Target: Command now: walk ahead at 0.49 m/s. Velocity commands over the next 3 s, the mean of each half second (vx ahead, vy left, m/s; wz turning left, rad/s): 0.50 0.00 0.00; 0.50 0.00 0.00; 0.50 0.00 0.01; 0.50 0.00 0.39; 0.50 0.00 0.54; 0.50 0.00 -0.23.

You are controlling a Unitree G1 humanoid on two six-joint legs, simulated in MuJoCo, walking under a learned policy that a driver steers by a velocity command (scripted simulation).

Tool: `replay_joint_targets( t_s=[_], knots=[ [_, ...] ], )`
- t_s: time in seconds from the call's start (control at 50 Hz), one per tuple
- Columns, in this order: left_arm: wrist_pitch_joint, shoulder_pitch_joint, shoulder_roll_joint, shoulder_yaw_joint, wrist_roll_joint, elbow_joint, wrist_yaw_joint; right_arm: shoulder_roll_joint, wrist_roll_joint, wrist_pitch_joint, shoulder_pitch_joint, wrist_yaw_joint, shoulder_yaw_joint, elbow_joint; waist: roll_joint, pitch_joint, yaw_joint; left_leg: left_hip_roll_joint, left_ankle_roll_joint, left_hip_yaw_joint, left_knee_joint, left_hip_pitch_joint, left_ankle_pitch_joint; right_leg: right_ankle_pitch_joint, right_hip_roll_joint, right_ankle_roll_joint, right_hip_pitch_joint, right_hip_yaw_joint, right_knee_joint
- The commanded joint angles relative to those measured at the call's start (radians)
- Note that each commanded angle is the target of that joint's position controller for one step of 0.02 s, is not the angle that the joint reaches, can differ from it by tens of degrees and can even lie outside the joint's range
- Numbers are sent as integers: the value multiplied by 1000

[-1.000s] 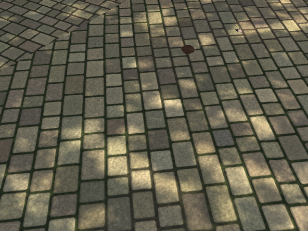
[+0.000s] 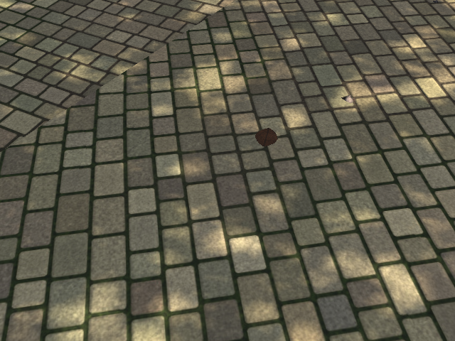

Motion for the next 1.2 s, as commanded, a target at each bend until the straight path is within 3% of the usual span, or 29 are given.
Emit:
replay_joint_targets(
  t_s=[0.02, 0.12, 0.22, 0.26, 0.28, 0.3, 0.32, 0.34, 0.36, 0.38, 0.4, 0.44, 0.48, 0.52, 0.64, 0.76, 0.82, 0.84, 0.86, 0.88, 0.9, 0.92, 0.94, 0.96, 0.98, 1.0, 1.04, 1.08, 1.2],
  knots=[
    [4, 34, 46, 14, 12, -42, 7, -131, 1, -17, -38, -20, -20, -54, 80, 54, 46, 281, 170, -213, -206, -97, 67, 153, -42, 28, -32, 1, -136],
    [-8, -157, 28, 5, 0, -93, -10, -165, 20, -1, 61, -37, -26, -31, 82, 58, -23, 271, 123, -161, -186, 16, 75, 307, 12, 39, 1, -44, -464],
    [-21, -255, 47, 3, -10, -141, -42, -173, 26, 21, 117, -40, -34, -2, 96, 82, -43, 338, 107, -184, -102, 172, 70, 187, 37, 7, 5, -45, -598],
    [-29, -196, 75, 15, -9, -135, -49, -188, 27, 32, 94, -42, -40, -5, 115, 52, 2, 350, 88, -187, -26, 197, 187, 115, 65, -22, 111, -67, -637],
    [-32, -97, 103, 32, -7, -108, -48, -186, 24, 37, 71, -42, -38, -11, 115, -4, 60, 316, 68, -155, 91, 186, 356, 101, 99, -44, 250, -96, -660],
    [-34, 91, 162, 60, -6, -52, -41, -154, 13, 39, 62, -41, -25, -22, 88, -124, 135, 254, 37, -104, 318, 99, 421, 120, 84, -83, 505, -72, -648],
    [-32, 262, 273, 87, 15, -23, -35, -69, 2, 26, 129, -36, 4, -50, -96, -297, 151, 134, -29, -24, 720, -246, 141, 84, -169, -208, 909, 278, -654],
    [-26, 304, 254, 82, 10, -7, -41, -18, 16, 0, 175, -30, 21, -39, -269, -389, 136, 23, -52, -106, 960, -506, -410, -46, -290, -300, 1071, 663, -817],
    [-28, 244, 174, 56, 6, -18, -42, -137, 40, -20, 102, -26, -8, -51, -170, -284, 137, 90, -28, -193, 1060, -603, -387, -84, -258, -251, 984, 598, -840],
    [-27, 149, 133, 42, 6, -42, -40, -165, 51, -28, 16, -26, -15, -79, -108, -176, 112, 145, -13, -165, 1050, -616, -296, -14, -225, -213, 844, 440, -850],
    [-26, 68, 107, 32, 10, -54, -45, -154, 40, -25, -25, -31, -17, -86, -25, -107, 79, 188, -18, -143, 989, -572, -211, 79, -181, -195, 699, 327, -886],
    [-29, 20, 65, 19, 19, -51, -53, -121, 23, 3, -12, -37, -25, -82, -35, -52, 25, 233, -27, -142, 888, -467, -128, 151, -114, -171, 547, 201, -951],
    [-34, 52, 77, 24, 17, -26, -52, -87, 22, 24, 9, -39, -24, -76, -31, -30, 7, 235, -41, -126, 844, -448, -94, 235, -93, -185, 501, 135, -985],
    [-34, 86, 106, 32, 18, -6, -42, -92, 15, 31, -50, -42, -28, -99, -13, -1, 10, 240, -57, -123, 765, -512, -22, 300, -93, -192, 510, 98, -1005],
    [-17, 171, 123, 33, 8, 31, -16, -67, 14, 23, -271, -31, -24, -164, -18, 46, 68, 210, -72, -87, 422, -532, 226, 268, -62, -156, 554, 10, -1034],
    [4, 250, 136, 41, -3, 84, -7, -72, 27, 9, -418, -2, -17, -221, -22, 98, 102, 182, -43, -77, 264, -554, 167, 262, -125, -146, 719, 12, -979],
    [17, 218, 156, 51, -5, 85, -2, -105, 27, -1, -365, 10, -30, -219, -45, 55, 53, 143, -5, -47, 226, -419, 63, 457, -140, -122, 758, 6, -884],
    [22, 195, 162, 52, -4, 80, -1, -130, 25, -3, -280, 7, -44, -196, -57, 1, 3, 107, 13, -14, 215, -284, 51, 625, -119, -107, 745, -16, -788],
    [27, 181, 142, 44, 2, 73, -2, -175, 24, -2, -109, 1, -70, -141, -41, -97, -74, 84, 41, -1, 212, -53, 68, 699, -64, -80, 679, -54, -595],
    [26, 189, 112, 28, 18, 49, -2, -254, 13, 0, 81, -10, -93, -101, 73, -247, -130, 267, 106, -214, 231, 270, 82, 425, 2, -43, 453, -99, -270],
    [0, 320, -38, -14, 14, 47, -17, -317, 6, 4, 140, -6, -103, -80, 346, -378, -55, 490, 275, -709, 101, 594, -91, -290, 197, 20, 53, -62, 75],
    [-26, 264, 65, 8, -12, 60, -22, -221, 15, 4, 124, -5, -77, -85, 255, -362, -88, 474, 251, -789, 20, 573, -193, -371, 157, 1, -62, 76, 205],
    [-40, 162, 125, 24, -34, 26, -24, -178, 19, 0, 29, -9, -65, -102, 206, -210, -72, 443, 198, -630, 7, 436, -151, -289, 102, -17, -128, 54, 217],
    [-43, 102, 128, 26, -31, 12, -16, -151, 15, -1, -61, -9, -54, -123, 111, -134, -38, 406, 168, -503, -17, 277, -52, -186, 45, -18, -86, 26, 170],
    [-36, 73, 121, 34, -14, 8, -8, -121, 6, -2, -113, -5, -46, -130, 80, -74, -8, 367, 151, -414, -48, 143, 33, -128, 14, -14, -38, 15, 107],
    [-22, 97, 104, 38, -7, 10, -5, -96, -4, -5, -128, -2, -37, -125, 102, -63, 27, 338, 138, -354, -78, 67, 68, -89, -12, -15, 29, 23, 66],
    [2, 129, 58, 35, -5, 17, -3, -100, -2, -9, -104, -1, -39, -104, 114, -42, 50, 317, 148, -291, -127, 0, 105, -64, -23, -7, 73, 11, 8],
    [14, 80, 59, 38, 1, -2, 1, -135, 0, -11, -73, -12, -46, -87, 99, -7, 51, 316, 158, -250, -160, -16, 144, 0, -31, 10, 22, 3, -66],
    [8, -132, 42, 35, 5, -65, -11, -154, 10, 4, 17, -39, -46, -53, 96, 40, -4, 278, 112, -152, -182, 46, 168, 284, -4, 32, -41, -29, -404]
  ],
)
